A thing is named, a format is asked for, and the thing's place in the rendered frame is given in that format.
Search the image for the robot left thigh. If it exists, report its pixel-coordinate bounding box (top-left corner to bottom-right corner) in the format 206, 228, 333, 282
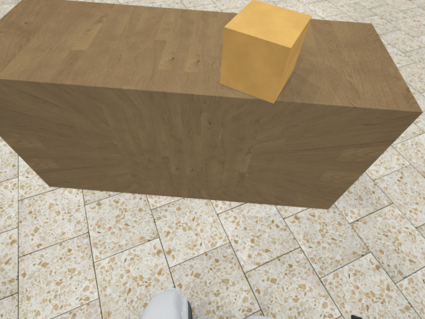
140, 291, 188, 319

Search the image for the robot left shin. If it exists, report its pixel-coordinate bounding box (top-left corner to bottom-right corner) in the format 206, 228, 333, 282
165, 288, 179, 293

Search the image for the carton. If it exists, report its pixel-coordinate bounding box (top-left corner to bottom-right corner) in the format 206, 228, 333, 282
220, 0, 312, 104

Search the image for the pedestal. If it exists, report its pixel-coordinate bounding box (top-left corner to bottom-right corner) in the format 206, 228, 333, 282
0, 0, 423, 209

